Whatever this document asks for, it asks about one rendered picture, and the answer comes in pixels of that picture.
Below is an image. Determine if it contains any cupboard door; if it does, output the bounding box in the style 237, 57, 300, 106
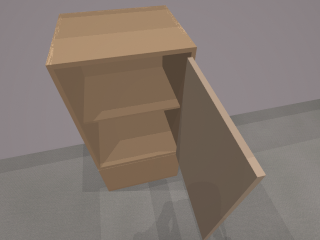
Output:
176, 57, 266, 240

